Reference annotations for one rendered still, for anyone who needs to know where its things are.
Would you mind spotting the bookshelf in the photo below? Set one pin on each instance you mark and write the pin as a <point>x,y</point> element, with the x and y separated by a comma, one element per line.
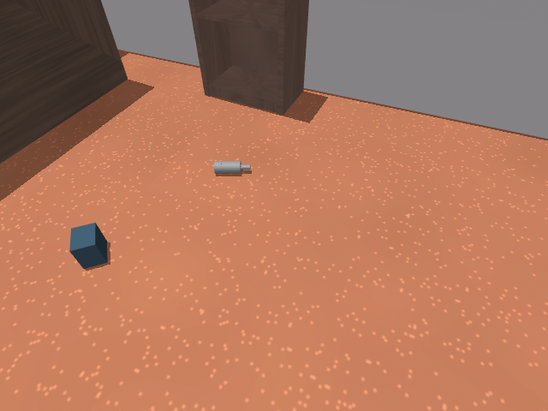
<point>252,52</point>

